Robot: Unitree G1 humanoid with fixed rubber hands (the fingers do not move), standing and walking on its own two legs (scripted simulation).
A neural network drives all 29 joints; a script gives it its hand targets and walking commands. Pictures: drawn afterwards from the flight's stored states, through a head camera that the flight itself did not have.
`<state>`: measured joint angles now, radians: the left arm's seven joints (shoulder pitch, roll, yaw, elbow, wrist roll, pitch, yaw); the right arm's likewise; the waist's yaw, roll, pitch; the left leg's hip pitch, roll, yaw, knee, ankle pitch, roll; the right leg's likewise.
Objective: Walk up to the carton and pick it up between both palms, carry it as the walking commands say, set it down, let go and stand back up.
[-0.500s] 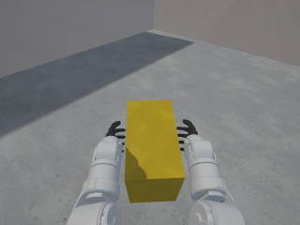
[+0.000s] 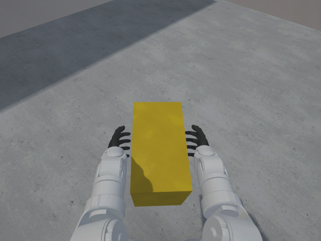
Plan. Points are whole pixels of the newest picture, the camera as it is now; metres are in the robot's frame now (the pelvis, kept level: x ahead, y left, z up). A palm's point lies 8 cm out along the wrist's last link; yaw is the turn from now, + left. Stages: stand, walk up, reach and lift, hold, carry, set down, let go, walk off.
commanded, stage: set down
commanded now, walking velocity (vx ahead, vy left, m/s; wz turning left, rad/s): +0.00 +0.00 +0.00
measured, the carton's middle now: (157, 154) +0.36 +0.01 -0.07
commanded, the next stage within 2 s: none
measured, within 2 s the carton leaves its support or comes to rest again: neither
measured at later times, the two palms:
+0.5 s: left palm (122, 164) +0.34 +0.13 -0.10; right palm (194, 161) +0.35 -0.10 -0.09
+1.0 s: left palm (125, 164) +0.38 +0.13 -0.18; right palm (189, 164) +0.38 -0.10 -0.17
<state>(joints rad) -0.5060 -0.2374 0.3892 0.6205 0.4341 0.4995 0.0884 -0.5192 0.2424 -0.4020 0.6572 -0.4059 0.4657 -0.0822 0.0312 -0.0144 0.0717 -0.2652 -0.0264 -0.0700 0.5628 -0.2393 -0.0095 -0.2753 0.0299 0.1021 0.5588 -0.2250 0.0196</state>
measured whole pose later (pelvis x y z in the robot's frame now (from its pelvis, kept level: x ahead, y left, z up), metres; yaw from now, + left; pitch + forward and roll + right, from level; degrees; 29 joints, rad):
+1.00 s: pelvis -0.02 +0.00 -0.12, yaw +0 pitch +32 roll +0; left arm -0.70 -0.21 0.44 0.62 0.33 0.19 0.16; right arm -0.70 0.28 -0.47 0.59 -0.34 0.17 -0.17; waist -0.01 -0.02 -0.13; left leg -1.36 -0.09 -0.10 1.22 -0.41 -0.03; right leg -1.36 0.09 0.13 1.20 -0.40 0.06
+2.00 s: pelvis -0.05 +0.00 -0.25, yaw +0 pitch +41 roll -1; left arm -1.09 -0.08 0.47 0.73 0.31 0.25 0.17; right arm -1.07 0.18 -0.54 0.67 -0.32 0.22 -0.22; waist 0.00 -0.02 -0.03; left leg -1.90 -0.15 -0.11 1.72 -0.53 -0.07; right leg -1.89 0.17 0.13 1.70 -0.52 0.10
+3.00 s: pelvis -0.05 +0.01 -0.36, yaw -2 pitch +41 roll -3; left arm -1.43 0.12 0.35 0.92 0.18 0.23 0.15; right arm -1.38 0.00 -0.47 0.83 -0.17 0.22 -0.20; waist 0.02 -0.01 0.26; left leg -2.20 -0.18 -0.10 2.11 -0.62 -0.08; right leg -2.19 0.21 0.10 2.07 -0.60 0.14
